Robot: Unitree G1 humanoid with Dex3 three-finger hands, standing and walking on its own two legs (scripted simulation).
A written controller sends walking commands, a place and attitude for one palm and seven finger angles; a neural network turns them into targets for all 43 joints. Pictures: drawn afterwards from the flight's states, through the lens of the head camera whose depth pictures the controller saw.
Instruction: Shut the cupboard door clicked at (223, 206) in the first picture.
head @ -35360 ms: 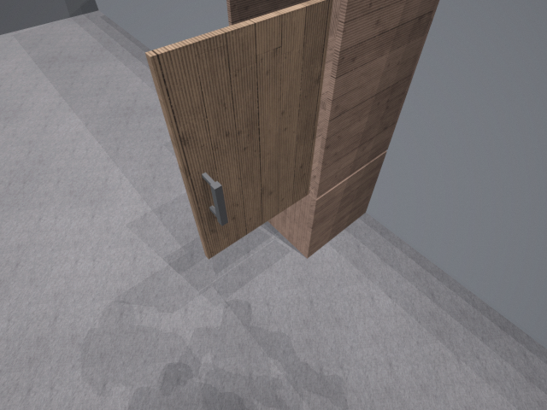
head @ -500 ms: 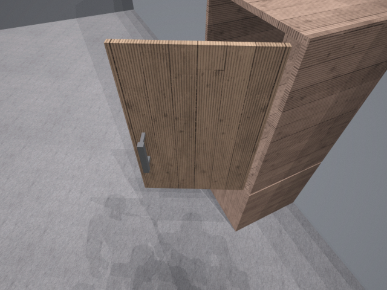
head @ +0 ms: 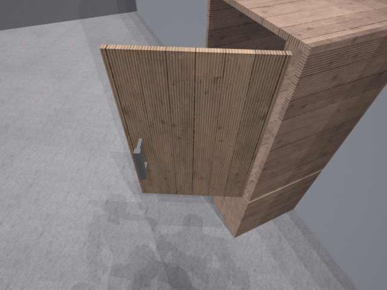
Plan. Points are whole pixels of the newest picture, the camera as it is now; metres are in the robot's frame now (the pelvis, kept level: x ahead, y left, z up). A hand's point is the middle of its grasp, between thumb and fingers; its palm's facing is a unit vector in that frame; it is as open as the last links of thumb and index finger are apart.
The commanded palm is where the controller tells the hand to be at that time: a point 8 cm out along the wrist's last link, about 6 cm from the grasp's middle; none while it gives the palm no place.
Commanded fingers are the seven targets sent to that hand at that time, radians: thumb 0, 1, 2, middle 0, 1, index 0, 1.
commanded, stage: look again from close up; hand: left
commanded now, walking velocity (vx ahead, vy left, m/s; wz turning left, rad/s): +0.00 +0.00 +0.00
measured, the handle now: (141, 159) +0.48 +0.20 -0.09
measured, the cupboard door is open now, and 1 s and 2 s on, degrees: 63 63 63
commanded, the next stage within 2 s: raise the hand and make a fist in 0.58 s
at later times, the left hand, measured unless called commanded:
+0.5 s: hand out of the picture +0.00 +0.19 -0.18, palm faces +0.04 -0.98 -0.22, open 7.4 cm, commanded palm none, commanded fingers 0.00 0.90 0.90 -0.20 -0.30 -0.20 -0.30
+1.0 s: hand (111, 271) +0.16 +0.18 -0.04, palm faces -0.01 -1.00 +0.01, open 6.7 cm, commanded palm +0.11 +0.24 -0.08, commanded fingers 0.00 0.90 0.90 -0.49 -0.62 -0.49 -0.62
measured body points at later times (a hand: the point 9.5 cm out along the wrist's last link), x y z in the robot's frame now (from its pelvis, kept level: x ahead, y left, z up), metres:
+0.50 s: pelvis +0.00 +0.00 +0.00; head +0.01 +0.00 +0.45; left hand +0.00 +0.24 -0.16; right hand +0.03 -0.23 -0.16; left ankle +0.01 +0.14 -0.74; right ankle -0.06 -0.08 -0.74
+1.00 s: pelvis -0.06 +0.01 -0.09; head -0.03 +0.01 +0.36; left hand +0.16 +0.23 -0.04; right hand +0.14 -0.24 -0.14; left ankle +0.01 +0.14 -0.74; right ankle -0.06 -0.08 -0.74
